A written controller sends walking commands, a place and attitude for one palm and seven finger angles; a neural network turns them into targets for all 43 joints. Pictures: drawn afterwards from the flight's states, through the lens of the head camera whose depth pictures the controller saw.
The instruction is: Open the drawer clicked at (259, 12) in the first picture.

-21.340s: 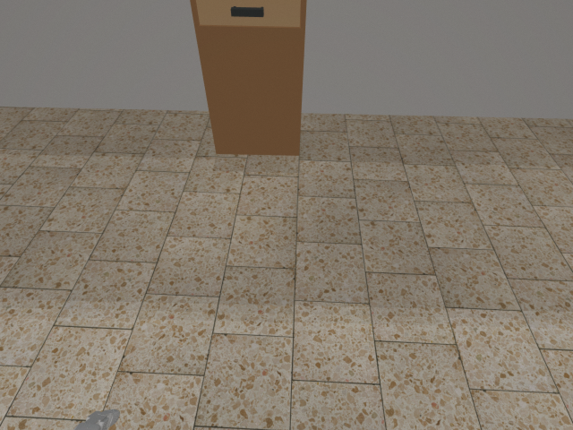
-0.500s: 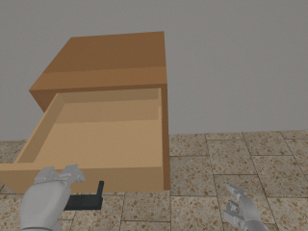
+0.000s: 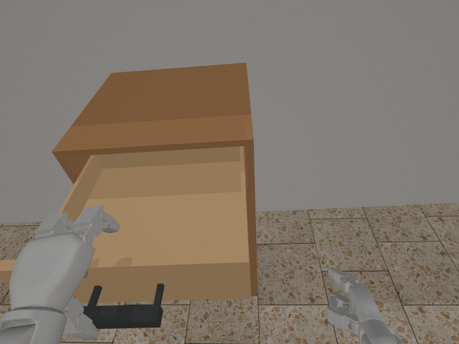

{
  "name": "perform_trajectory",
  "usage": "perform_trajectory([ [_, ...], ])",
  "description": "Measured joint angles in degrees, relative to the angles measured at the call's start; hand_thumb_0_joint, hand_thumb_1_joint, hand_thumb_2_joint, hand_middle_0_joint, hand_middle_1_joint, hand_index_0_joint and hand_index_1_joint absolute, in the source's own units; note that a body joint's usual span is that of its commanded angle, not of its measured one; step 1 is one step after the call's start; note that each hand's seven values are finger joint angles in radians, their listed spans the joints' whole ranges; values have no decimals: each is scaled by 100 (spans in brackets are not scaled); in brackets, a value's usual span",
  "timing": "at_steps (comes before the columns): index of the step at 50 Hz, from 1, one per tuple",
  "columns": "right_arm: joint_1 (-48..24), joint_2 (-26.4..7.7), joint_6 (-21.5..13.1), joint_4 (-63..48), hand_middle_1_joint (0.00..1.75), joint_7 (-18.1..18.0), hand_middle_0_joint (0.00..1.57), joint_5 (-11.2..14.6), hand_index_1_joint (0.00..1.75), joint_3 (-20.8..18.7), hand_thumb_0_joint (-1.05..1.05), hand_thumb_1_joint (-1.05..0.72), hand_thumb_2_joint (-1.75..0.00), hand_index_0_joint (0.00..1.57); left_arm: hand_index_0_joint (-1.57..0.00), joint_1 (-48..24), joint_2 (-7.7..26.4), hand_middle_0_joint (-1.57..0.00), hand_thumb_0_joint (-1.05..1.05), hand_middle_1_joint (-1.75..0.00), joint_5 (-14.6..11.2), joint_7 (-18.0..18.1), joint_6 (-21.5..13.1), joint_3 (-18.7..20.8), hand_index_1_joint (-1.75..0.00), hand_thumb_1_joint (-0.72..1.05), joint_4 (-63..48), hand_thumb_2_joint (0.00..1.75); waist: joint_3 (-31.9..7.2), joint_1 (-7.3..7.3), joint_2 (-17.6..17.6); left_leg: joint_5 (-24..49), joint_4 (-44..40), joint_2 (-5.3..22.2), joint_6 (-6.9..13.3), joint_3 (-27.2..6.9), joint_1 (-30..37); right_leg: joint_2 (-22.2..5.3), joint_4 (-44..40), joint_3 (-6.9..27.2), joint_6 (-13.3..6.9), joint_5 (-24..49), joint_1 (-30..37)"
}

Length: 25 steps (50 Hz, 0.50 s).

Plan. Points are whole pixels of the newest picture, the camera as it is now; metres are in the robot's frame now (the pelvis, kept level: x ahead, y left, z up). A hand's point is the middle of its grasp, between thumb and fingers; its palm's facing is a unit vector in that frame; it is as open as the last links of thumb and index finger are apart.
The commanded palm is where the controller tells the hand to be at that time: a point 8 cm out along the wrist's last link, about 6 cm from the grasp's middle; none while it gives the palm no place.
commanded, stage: lift the hand off the handle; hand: left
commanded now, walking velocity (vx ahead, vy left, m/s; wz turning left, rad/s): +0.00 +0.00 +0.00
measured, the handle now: (124, 303) +0.18 +0.23 +0.00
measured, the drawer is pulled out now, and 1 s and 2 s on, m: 0.29 0.29 0.29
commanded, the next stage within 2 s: draw the hand back to the body in 0.24 s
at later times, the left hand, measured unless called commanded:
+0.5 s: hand (74, 284) +0.14 +0.23 +0.14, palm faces +0.12 -0.12 -0.99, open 13.8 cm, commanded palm +0.11 +0.23 +0.20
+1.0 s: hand (73, 277) +0.15 +0.23 +0.15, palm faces +0.20 -0.40 -0.90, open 13.8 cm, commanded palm +0.11 +0.25 +0.20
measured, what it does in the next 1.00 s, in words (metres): stands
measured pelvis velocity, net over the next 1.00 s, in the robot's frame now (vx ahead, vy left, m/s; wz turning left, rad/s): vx -0.02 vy -0.01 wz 0.03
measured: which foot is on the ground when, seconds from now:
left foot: down 0.00-1.00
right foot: down 0.00-1.00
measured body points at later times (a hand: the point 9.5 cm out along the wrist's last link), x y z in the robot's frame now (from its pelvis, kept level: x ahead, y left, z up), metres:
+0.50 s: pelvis -0.01 -0.01 +0.00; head -0.03 -0.05 +0.45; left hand +0.13 +0.23 +0.19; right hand +0.23 -0.18 -0.07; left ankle -0.03 +0.09 -0.74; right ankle -0.01 -0.12 -0.74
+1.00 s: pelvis -0.02 -0.01 +0.00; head -0.02 -0.04 +0.45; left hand +0.13 +0.25 +0.20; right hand +0.22 -0.20 -0.07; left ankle -0.03 +0.09 -0.74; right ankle -0.01 -0.12 -0.74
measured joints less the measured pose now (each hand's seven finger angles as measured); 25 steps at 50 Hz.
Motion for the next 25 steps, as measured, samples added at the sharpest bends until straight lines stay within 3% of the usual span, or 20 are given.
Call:
perform_trajectory([
  [4,54,-82,30,-159,30,29,20,19,30,27,2,-91,-90,20,-32,147,105,-32,-1,-120,-47,-177,29,-60,-120,-49,-345,30,-8,26,22,23,-50,8,13,16,37,4,-91,18,15,50,51],
  [10,64,-112,39,-174,30,74,20,13,30,7,2,-91,-90,19,-32,162,262,-32,0,-120,-38,-150,-89,113,-120,-49,-749,30,9,105,49,28,-33,16,10,-1,63,12,-120,-2,8,74,103],
  [14,-13,-53,86,-86,30,103,20,56,30,19,2,-91,-90,19,-31,78,245,-32,0,-120,-169,-231,2,331,-120,-49,-599,30,60,98,47,81,-79,15,-7,-21,92,8,-139,-23,-3,106,126],
  [19,-2,-32,79,-86,30,28,20,54,30,92,2,-91,-90,19,-31,-27,244,-31,0,-120,-268,-488,130,321,-120,-49,-283,30,126,95,15,153,-125,19,-28,-67,86,9,-185,-70,-20,162,133],
  [25,126,-58,-50,-114,30,-105,20,-18,30,136,2,-91,-90,20,-32,-104,328,-32,-1,-120,-173,-490,-206,220,-120,-49,-246,30,150,129,-23,150,-76,56,-52,-103,70,46,-216,-109,-51,196,159],
])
